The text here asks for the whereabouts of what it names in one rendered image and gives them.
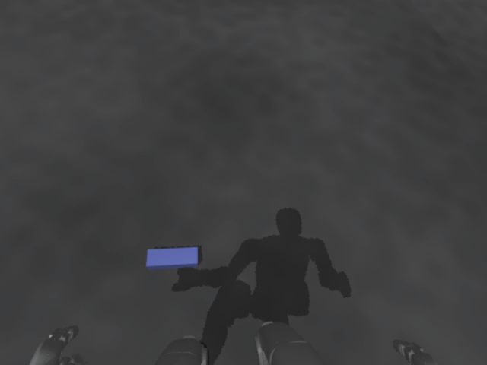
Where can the carton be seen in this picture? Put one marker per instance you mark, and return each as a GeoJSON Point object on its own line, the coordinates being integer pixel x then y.
{"type": "Point", "coordinates": [172, 258]}

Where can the left robot hand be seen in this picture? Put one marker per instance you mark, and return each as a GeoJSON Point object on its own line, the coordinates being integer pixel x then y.
{"type": "Point", "coordinates": [50, 351]}

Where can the right robot hand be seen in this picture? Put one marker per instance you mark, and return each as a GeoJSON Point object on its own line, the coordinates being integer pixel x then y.
{"type": "Point", "coordinates": [413, 353]}

